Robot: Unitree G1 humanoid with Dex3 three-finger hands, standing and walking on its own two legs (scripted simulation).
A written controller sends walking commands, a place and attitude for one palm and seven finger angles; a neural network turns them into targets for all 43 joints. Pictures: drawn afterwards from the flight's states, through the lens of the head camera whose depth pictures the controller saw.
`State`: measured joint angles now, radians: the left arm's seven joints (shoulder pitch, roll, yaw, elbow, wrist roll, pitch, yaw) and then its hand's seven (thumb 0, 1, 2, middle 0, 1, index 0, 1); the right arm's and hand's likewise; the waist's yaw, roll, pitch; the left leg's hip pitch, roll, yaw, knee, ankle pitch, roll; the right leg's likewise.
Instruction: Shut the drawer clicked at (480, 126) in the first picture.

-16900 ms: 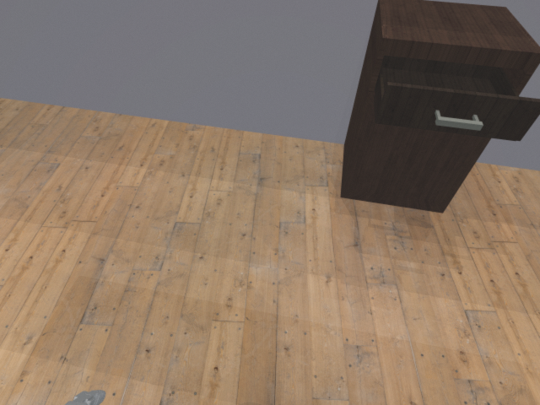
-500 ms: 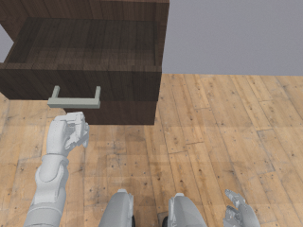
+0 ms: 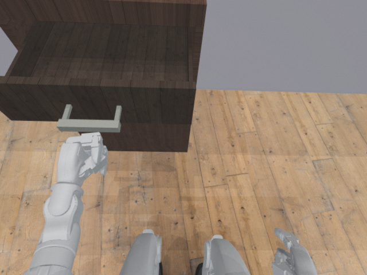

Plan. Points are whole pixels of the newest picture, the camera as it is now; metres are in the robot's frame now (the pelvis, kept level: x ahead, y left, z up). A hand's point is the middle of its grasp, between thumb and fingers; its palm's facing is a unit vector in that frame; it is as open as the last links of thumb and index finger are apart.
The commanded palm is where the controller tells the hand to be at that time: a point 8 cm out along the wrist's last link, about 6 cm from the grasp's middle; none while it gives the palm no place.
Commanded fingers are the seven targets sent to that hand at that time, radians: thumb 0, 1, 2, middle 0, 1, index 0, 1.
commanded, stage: push the drawer shut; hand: left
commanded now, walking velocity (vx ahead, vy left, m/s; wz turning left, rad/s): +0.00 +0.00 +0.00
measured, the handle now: (91, 117) +0.44 +0.23 +0.02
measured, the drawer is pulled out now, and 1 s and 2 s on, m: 0.20 0.10 0.00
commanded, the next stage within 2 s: none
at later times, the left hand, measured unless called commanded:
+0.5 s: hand (103, 141) +0.39 +0.19 +0.01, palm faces +0.02 -1.00 -0.06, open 2.6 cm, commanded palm +0.40 +0.24 +0.03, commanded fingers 0.00 0.90 0.90 -1.40 -1.60 -1.40 -1.60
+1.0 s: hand (108, 111) +0.47 +0.20 +0.02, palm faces +0.02 -1.00 -0.04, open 2.8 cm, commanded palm +0.47 +0.23 +0.03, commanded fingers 0.00 0.90 0.90 -1.40 -1.60 -1.40 -1.60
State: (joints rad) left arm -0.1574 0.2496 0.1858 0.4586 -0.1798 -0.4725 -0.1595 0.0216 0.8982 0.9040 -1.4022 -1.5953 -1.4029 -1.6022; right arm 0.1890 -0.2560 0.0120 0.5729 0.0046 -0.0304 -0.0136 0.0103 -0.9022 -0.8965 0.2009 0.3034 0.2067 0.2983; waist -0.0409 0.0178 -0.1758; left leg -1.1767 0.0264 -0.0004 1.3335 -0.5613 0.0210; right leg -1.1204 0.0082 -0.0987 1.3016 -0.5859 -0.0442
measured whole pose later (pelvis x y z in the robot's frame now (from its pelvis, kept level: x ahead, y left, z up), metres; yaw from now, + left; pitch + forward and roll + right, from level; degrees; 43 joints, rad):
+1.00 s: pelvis -0.03 +0.01 -0.02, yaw -1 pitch +27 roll -4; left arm -0.80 0.46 0.36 1.10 -0.10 -0.50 -0.21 -0.06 0.72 0.92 -1.40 -1.60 -1.40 -1.60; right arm 0.30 -0.28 0.05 0.65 -0.02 -0.01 -0.01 0.01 -0.90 -0.90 0.20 0.30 0.21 0.30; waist -0.15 0.03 -0.16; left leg -1.35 0.04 -0.01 1.40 -0.53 0.04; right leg -1.28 0.02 -0.11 1.34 -0.54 -0.03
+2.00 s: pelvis -0.03 +0.01 -0.04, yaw -4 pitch +34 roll -8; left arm -1.20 0.75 0.44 1.30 0.03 -0.36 -0.22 -0.01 0.66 0.90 -1.40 -1.60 -1.40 -1.60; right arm 0.36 -0.27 0.11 0.63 -0.05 0.04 0.01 0.00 -0.90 -0.90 0.20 0.30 0.21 0.30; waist -0.28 0.05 -0.12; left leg -1.53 0.06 -0.05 1.48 -0.54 0.04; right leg -1.44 0.04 -0.15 1.37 -0.53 -0.04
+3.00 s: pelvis -0.01 +0.01 -0.02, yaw -4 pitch +33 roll -6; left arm -1.02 0.63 0.46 1.14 -0.02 -0.35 -0.18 0.01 0.85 0.91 -1.40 -1.60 -1.40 -1.60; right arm 0.37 -0.25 0.09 0.62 -0.04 0.04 0.04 0.00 -0.90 -0.90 0.20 0.30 0.21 0.30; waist -0.24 0.05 -0.12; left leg -1.43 0.07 -0.02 1.40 -0.55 0.04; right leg -1.35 0.05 -0.11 1.30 -0.53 -0.03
